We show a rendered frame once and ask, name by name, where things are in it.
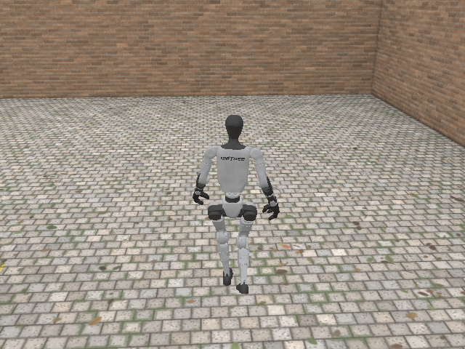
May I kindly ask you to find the left robot forearm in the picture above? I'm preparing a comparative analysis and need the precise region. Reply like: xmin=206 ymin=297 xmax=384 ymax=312
xmin=194 ymin=173 xmax=206 ymax=195

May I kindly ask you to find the robot right hand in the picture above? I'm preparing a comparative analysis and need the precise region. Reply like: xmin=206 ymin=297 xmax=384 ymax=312
xmin=262 ymin=203 xmax=280 ymax=220

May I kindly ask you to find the left robot shin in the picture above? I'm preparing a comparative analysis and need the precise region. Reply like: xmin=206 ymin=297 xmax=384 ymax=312
xmin=217 ymin=232 xmax=230 ymax=276

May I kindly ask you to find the robot right upper arm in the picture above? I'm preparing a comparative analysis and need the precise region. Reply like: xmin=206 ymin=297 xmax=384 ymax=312
xmin=248 ymin=147 xmax=269 ymax=188

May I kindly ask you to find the robot left hand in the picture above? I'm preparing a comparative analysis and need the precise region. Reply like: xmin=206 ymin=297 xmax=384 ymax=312
xmin=193 ymin=192 xmax=209 ymax=205

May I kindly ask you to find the robot left foot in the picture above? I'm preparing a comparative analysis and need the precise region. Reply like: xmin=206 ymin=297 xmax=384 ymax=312
xmin=223 ymin=268 xmax=233 ymax=286

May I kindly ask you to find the right robot forearm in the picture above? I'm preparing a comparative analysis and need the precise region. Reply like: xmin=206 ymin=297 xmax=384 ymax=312
xmin=262 ymin=177 xmax=278 ymax=206

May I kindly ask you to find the robot left upper arm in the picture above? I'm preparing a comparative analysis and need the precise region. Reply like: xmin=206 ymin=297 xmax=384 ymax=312
xmin=198 ymin=145 xmax=219 ymax=184

